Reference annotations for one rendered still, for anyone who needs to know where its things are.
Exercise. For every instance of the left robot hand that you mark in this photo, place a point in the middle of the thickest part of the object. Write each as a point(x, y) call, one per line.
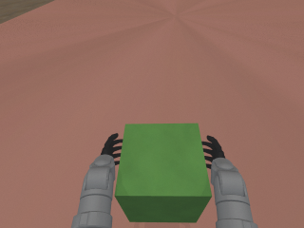
point(109, 149)

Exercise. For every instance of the right robot hand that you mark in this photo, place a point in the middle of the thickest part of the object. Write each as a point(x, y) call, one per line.
point(216, 151)

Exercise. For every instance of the left robot forearm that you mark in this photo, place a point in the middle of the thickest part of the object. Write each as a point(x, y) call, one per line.
point(97, 194)

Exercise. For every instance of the right robot forearm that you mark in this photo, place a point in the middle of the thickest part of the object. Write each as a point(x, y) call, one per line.
point(231, 196)

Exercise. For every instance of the carton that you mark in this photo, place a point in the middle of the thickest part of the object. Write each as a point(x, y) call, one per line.
point(162, 175)

